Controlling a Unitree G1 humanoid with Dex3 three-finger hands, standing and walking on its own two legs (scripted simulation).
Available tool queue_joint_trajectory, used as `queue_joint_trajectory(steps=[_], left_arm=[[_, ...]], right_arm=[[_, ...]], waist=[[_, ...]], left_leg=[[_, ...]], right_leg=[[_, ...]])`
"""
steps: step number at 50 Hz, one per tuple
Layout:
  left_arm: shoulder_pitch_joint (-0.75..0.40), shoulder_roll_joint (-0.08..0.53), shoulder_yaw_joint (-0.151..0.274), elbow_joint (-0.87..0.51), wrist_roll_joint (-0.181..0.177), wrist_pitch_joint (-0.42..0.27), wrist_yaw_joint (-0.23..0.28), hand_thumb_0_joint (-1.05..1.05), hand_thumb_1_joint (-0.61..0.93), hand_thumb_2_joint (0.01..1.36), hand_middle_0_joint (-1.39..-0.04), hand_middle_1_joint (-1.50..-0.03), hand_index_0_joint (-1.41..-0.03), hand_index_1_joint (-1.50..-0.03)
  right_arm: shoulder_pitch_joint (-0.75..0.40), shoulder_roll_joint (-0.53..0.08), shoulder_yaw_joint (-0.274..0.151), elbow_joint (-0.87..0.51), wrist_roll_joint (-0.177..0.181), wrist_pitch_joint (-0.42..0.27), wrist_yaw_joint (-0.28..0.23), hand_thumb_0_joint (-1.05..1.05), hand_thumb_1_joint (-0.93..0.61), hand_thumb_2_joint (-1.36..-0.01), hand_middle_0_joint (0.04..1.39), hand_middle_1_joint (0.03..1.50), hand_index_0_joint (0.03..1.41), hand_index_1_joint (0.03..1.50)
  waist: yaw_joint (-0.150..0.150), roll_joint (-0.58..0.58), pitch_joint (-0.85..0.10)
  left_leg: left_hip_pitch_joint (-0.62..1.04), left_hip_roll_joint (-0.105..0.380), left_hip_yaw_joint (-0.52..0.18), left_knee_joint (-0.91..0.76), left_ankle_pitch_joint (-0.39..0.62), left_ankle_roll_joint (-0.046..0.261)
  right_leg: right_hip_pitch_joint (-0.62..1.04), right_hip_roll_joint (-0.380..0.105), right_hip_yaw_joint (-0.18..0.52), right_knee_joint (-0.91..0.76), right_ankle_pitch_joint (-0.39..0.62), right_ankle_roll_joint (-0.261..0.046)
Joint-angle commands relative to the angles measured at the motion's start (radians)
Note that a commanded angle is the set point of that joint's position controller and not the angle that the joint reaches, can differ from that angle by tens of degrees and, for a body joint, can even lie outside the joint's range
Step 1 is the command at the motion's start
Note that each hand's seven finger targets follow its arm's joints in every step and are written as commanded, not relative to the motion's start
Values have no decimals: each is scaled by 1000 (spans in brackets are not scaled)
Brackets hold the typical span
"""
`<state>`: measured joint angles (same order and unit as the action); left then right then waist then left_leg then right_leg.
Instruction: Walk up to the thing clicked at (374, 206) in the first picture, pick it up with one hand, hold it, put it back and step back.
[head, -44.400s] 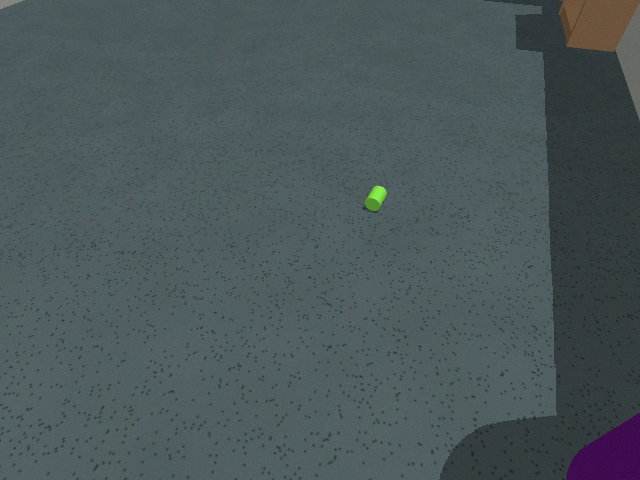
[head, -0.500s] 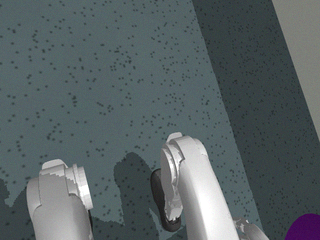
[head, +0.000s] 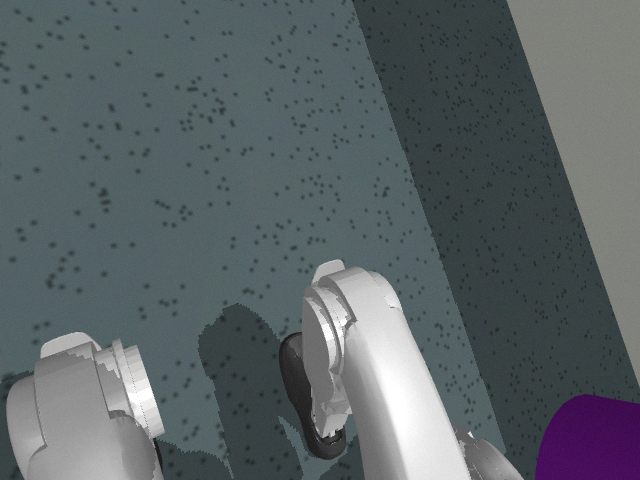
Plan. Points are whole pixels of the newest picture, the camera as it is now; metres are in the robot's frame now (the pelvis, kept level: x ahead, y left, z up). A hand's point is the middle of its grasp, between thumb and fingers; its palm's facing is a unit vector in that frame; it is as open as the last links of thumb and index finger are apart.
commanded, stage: rest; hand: left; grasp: from above
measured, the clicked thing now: out of the picture +0.46 +0.37 -0.25
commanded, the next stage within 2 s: open in 0.50 s
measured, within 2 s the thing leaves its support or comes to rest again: rests again in 1.96 s
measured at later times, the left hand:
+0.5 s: hand out of the picture +0.45 +0.36 -0.23, palm faces -0.48 -0.09 -0.87, open 12.3 cm
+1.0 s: hand out of the picture +0.45 +0.36 -0.23, palm faces -0.48 -0.08 -0.88, open 13.2 cm
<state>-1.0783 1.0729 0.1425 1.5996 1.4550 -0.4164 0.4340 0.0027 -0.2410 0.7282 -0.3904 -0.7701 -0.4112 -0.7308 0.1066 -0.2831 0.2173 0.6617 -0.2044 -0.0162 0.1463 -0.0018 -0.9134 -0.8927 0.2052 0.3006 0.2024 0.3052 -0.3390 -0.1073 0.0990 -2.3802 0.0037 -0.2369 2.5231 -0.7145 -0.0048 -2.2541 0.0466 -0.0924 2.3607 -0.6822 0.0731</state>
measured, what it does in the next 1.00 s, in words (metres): stands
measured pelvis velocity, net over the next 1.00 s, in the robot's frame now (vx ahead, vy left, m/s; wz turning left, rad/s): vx -0.01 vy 0.00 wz -0.03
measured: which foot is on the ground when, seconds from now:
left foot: down 0.00-1.00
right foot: down 0.00-1.00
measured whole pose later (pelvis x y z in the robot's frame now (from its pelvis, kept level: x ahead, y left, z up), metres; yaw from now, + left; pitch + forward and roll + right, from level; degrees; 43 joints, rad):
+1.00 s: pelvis -0.01 +0.00 +0.00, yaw -2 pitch +28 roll -16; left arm -1.09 1.14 0.09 1.64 1.42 -0.38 0.47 0.00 -0.41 0.97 -0.15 -1.05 -0.17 -1.03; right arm 0.08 -0.32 0.30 0.61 -0.23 -0.07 0.14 0.00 -0.91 -0.89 0.21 0.30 0.20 0.31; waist -0.36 -0.14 0.14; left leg -2.37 0.01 -0.27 2.55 -0.71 0.00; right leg -2.23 0.06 -0.12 2.36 -0.66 0.08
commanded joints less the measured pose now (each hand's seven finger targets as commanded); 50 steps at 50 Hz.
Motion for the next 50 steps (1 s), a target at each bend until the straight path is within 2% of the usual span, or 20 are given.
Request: queue_joint_trajectory(steps=[1,5,6,11,14,17,20,26,27,30,32,33,34,38,42,43,44,45,47,50], left_arm=[[-283,297,26,-152,-24,2,65,0,359,980,-701,-986,-736,-949],[-284,327,44,-159,-23,5,87,0,340,991,-686,-990,-719,-954],[-273,314,31,-141,-18,10,89,0,343,983,-682,-997,-718,-958],[-268,305,13,-107,-29,26,102,0,325,1003,-687,-983,-715,-954],[-267,314,13,-112,-36,40,106,0,310,1007,-679,-975,-703,-949],[-264,308,9,-106,-45,52,101,0,286,994,-652,-986,-680,-956],[-268,317,9,-107,-56,50,94,0,302,994,-673,-973,-698,-946],[-257,301,-21,-94,-51,46,72,0,268,1027,-653,-992,-673,-970],[-244,331,2,-75,-57,45,77,0,246,1026,-646,-975,-662,-959],[-232,314,-13,-77,-49,44,70,0,250,1026,-642,-986,-660,-967],[-258,300,-28,-100,-55,39,70,0,90,998,-482,-1027,-500,-998],[-269,324,-9,-109,-64,34,76,0,10,982,-404,-1023,-432,-993],[-248,323,-15,-75,-59,36,75,0,-70,978,-347,-1042,-377,-1010],[-255,343,-7,-100,-48,25,78,0,-299,1004,-221,-1048,-241,-1027],[-248,321,-15,-106,-49,31,80,0,-433,1015,-108,-1086,-130,-1063],[-256,330,-5,-103,-56,29,85,0,-451,1007,-92,-1094,-116,-1068],[-271,318,-24,-108,-59,26,85,0,-474,1002,-84,-1082,-106,-1060],[-268,324,-17,-111,-60,27,84,0,-483,1009,-79,-1086,-100,-1064],[-249,296,-42,-90,-58,37,75,0,-486,1023,-77,-1088,-95,-1069],[-251,311,-30,-93,-65,41,73,0,-475,1096,-92,-1114,-102,-1103]], right_arm=[[208,-325,-92,5,-4,-1,-15,0,-910,-899,200,300,200,300],[196,-340,-85,-2,-8,-7,-17,0,-910,-899,200,300,200,300],[201,-339,-81,-6,-13,-9,-16,0,-910,-899,200,300,200,300],[191,-331,-66,-3,-13,-21,-16,0,-911,-901,200,301,200,301],[192,-340,-59,-3,-17,-30,-16,0,-910,-900,200,301,200,301],[194,-356,-61,-6,-13,-38,-16,0,-911,-901,200,301,200,301],[177,-356,-57,-17,-15,-41,-17,0,-911,-901,200,300,200,300],[172,-355,-42,-26,-17,-48,-16,0,-912,-903,200,301,200,301],[155,-362,-43,-39,-16,-47,-19,0,-912,-903,200,301,200,301],[162,-358,-35,-47,-20,-46,-18,0,-912,-903,200,301,200,301],[169,-352,-32,-29,-20,-47,-19,0,-905,-899,201,301,201,301],[163,-360,-31,-30,-20,-45,-20,0,-906,-899,201,301,201,301],[150,-367,-30,-52,-17,-47,-20,0,-906,-900,201,301,201,301],[138,-372,-27,-57,-22,-43,-21,0,-905,-900,201,301,201,301],[151,-368,-25,-61,-25,-47,-16,0,-905,-900,201,301,201,301],[148,-370,-24,-55,-26,-46,-18,0,-905,-900,201,301,201,301],[149,-364,-21,-47,-25,-46,-20,0,-907,-901,201,301,201,301],[151,-363,-22,-54,-24,-49,-20,0,-906,-901,201,301,201,301],[162,-361,-23,-43,-23,-54,-18,0,-904,-900,201,301,201,301],[166,-372,-26,-43,-21,-54,-18,0,-903,-900,201,301,201,301]], waist=[[-23,550,-687],[-19,573,-696],[-33,572,-675],[-35,551,-662],[-38,559,-664],[-50,564,-634],[-43,567,-653],[-60,567,-599],[-52,532,-622],[-62,538,-612],[-60,544,-614],[-54,553,-623],[-60,549,-599],[-56,575,-613],[-70,563,-607],[-66,553,-606],[-65,555,-587],[-68,544,-601],[-74,544,-567],[-70,543,-576]], left_leg=[[637,22,114,-255,292,12],[651,25,104,-255,314,7],[649,25,103,-253,312,7],[594,27,105,-245,269,17],[613,30,99,-248,292,14],[621,31,90,-246,313,6],[618,32,87,-252,291,7],[595,34,85,-249,262,6],[579,36,82,-245,259,12],[594,36,83,-241,279,11],[601,37,80,-244,276,9],[610,37,77,-247,283,7],[595,37,70,-252,265,5],[623,41,59,-257,279,-2],[614,40,72,-240,299,4],[597,40,73,-242,283,7],[566,37,81,-243,249,8],[582,40,76,-244,251,11],[567,39,79,-241,237,10],[590,40,65,-255,262,2]], right_leg=[[286,29,-135,-178,273,-98],[288,30,-145,-167,289,-100],[283,29,-146,-164,287,-99],[307,37,-140,-175,280,-93],[310,39,-148,-170,295,-92],[281,35,-157,-160,301,-98],[295,38,-159,-164,288,-96],[294,39,-158,-167,270,-95],[324,41,-159,-177,277,-91],[322,41,-156,-169,286,-92],[315,44,-160,-173,283,-92],[318,41,-167,-175,285,-91],[300,40,-167,-167,271,-96],[296,42,-172,-157,276,-96],[320,42,-166,-164,297,-92],[325,45,-168,-170,290,-91],[324,44,-163,-181,272,-92],[333,45,-164,-183,276,-89],[308,45,-163,-179,263,-90],[300,42,-176,-170,274,-91]])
